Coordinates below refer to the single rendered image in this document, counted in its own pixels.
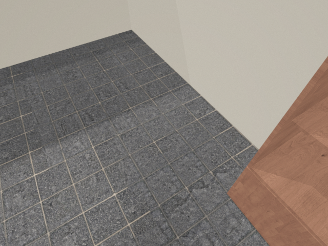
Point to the cupboard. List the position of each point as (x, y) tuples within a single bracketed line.
[(283, 191)]

